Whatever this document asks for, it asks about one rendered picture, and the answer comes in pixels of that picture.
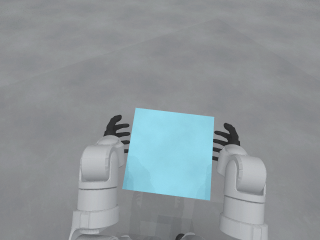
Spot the robot left hand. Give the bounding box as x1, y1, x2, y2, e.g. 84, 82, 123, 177
103, 115, 130, 153

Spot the robot right forearm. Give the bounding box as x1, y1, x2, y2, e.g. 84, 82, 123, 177
216, 144, 268, 240

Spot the carton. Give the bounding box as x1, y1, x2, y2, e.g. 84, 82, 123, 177
122, 108, 214, 201

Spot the robot right hand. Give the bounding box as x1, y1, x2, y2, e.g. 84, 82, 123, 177
212, 123, 240, 161

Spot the robot left forearm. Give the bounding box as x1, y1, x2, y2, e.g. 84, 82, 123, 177
69, 135, 125, 240

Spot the right robot shin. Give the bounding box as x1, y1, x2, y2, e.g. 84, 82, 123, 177
181, 232, 195, 239

